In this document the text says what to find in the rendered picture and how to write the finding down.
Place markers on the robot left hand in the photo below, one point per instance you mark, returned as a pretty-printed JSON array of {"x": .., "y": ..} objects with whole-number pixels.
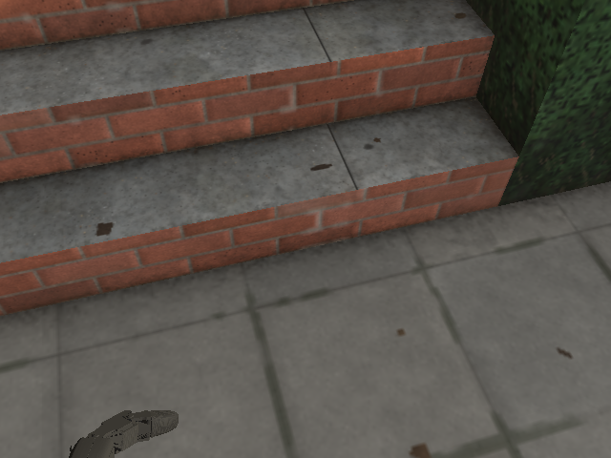
[{"x": 122, "y": 431}]

